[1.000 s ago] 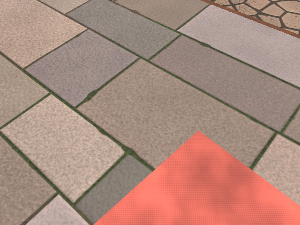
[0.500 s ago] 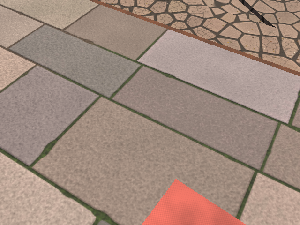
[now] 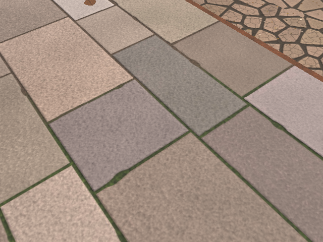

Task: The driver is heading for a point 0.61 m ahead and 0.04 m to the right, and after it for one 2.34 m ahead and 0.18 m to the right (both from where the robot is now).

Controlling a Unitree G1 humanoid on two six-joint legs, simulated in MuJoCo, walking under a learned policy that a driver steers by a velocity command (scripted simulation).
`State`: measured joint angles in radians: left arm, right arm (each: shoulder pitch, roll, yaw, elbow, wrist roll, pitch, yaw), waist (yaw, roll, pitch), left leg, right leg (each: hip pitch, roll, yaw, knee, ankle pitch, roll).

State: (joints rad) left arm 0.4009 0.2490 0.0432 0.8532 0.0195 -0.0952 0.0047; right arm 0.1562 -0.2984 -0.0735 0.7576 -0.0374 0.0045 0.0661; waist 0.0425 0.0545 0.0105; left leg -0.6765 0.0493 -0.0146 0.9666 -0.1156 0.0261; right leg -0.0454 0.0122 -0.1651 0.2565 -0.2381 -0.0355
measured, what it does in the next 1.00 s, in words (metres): walks ahead: left foot, then right foot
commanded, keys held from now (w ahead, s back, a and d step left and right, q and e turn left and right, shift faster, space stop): w+q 0.14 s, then w+e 0.60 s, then e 0.26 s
